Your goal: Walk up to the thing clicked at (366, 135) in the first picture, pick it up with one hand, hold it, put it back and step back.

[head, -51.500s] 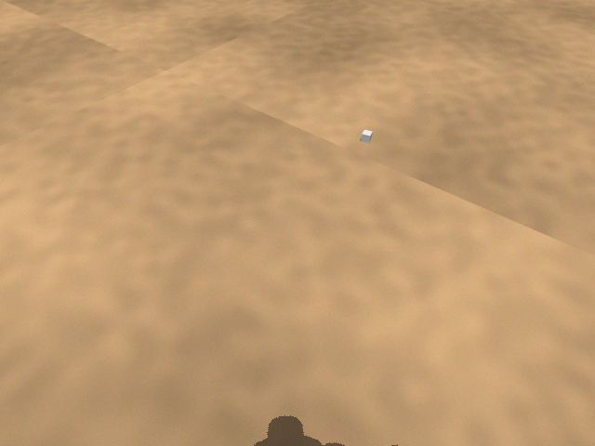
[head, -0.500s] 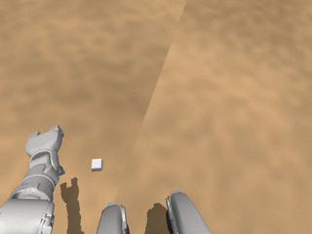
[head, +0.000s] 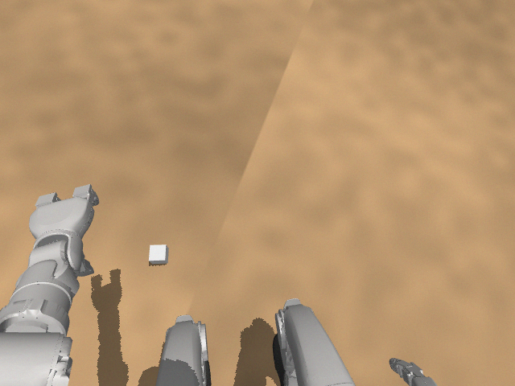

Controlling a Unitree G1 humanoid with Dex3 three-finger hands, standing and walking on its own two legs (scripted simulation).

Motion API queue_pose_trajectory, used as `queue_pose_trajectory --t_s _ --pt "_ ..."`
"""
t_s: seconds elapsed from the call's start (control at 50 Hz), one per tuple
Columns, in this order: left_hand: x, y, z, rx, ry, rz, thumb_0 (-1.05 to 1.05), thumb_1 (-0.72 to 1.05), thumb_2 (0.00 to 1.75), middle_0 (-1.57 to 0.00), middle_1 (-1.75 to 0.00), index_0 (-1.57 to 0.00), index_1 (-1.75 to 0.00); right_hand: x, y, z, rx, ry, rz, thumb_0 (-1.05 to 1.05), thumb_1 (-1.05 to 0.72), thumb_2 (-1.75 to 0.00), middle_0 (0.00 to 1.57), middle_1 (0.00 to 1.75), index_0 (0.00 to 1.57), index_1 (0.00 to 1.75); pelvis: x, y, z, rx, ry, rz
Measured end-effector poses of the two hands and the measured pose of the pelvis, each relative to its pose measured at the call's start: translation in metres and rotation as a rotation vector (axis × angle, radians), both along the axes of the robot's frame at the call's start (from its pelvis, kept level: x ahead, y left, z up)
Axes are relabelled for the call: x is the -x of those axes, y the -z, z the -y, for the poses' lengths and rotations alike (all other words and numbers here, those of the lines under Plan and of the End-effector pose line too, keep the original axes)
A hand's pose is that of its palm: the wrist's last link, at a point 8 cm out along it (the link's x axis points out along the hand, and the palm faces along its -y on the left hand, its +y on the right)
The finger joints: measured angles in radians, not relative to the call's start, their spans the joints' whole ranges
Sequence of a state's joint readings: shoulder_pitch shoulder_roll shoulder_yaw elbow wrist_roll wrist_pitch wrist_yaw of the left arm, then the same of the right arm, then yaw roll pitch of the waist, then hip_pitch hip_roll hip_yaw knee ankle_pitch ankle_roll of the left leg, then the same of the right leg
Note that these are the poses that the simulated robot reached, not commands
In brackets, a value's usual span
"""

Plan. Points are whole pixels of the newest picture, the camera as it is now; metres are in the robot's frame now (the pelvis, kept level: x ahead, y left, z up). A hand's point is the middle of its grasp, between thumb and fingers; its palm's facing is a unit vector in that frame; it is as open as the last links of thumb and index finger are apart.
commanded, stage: go down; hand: left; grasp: from above
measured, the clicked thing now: (159, 254) +0.47 +0.23 -0.59
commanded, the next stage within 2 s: approach in 1.34 s
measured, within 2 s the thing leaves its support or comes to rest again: neither
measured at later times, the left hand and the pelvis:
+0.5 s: hand (78, 239) +0.40 +0.28 -0.14, palm faces -0.48 -0.09 -0.87, open 13.6 cm; pelvis -0.01 +0.00 -0.02, yaw -1 degrees
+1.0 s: hand (78, 234) +0.41 +0.28 -0.15, palm faces -0.48 -0.08 -0.88, open 13.0 cm; pelvis -0.02 +0.00 -0.04, yaw -1 degrees
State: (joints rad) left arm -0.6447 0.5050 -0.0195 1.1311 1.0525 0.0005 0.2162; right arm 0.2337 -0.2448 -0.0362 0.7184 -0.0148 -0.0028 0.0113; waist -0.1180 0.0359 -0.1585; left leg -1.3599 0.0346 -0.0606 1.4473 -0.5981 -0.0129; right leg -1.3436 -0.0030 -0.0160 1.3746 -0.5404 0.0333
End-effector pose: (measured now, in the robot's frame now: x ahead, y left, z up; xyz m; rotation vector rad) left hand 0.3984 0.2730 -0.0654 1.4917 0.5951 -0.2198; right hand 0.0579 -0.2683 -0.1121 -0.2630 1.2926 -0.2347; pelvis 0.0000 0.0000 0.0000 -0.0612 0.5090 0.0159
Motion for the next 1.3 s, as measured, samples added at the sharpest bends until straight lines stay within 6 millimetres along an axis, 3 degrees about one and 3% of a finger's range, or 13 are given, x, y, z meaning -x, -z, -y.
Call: queue_pose_trajectory --t_s 0.54,0.94,1.3 --pt "-0.01 0.018 -0.007 -0.009 -0.015 0.004 0.0 -0.38 0.87 -0.14 -0.94 -0.15 -0.92 0.032 0.018 -0.004 -0.016 0.022 -0.054 0.01 -0.91 -0.9 0.21 0.3 0.2 0.3 0.01 0.021 -0.002 0.007 0.007 -0.029" --pt "-0.019 0.026 -0.01 -0.01 0.009 0.014 0.0 -0.3 0.8 -0.2 -0.89 -0.22 -0.87 0.037 0.032 -0.001 -0.014 0.013 -0.059 0.01 -0.91 -0.9 0.21 0.3 0.2 0.3 0.017 0.036 0.0 0.012 0.005 -0.044" --pt "-0.014 0.016 -0.011 0.001 0.04 -0.003 0.0 -0.24 0.74 -0.25 -0.84 -0.28 -0.82 0.032 0.02 -0.005 -0.017 0.016 -0.054 0.01 -0.91 -0.9 0.21 0.3 0.2 0.3 0.012 0.026 -0.002 0.014 0.006 -0.031"
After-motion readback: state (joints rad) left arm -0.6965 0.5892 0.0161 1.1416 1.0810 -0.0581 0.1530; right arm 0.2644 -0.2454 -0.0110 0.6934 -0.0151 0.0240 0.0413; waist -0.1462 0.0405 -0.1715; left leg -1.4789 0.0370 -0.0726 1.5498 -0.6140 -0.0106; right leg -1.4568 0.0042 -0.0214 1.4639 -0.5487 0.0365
